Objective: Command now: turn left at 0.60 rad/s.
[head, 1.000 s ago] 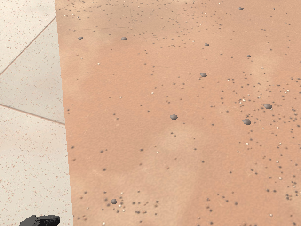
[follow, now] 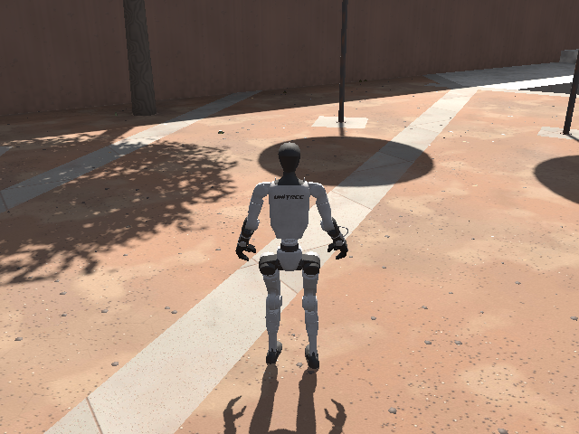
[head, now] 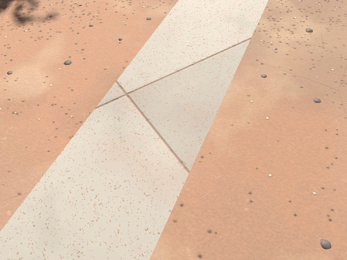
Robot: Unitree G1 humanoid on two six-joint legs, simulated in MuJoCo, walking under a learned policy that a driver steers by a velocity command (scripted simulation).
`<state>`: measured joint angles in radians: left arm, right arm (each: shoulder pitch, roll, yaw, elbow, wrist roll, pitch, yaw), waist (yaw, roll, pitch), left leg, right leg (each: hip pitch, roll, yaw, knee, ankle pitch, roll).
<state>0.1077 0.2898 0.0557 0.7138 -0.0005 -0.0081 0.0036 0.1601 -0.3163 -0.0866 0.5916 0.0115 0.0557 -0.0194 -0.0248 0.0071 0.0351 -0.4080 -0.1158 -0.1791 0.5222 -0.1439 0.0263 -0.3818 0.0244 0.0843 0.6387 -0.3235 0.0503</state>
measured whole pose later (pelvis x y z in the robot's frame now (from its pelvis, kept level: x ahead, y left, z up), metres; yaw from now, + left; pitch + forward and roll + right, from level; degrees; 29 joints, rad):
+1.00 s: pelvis +0.02 +0.01 +0.00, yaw +8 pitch -1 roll +0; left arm 0.25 0.27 0.04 0.89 -0.02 -0.03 0.02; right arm 0.28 -0.24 -0.04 0.82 0.01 0.00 -0.02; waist 0.00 -0.01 0.00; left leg -0.16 -0.02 -0.05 0.54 -0.37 0.03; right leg -0.29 -0.03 -0.02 0.70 -0.45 -0.02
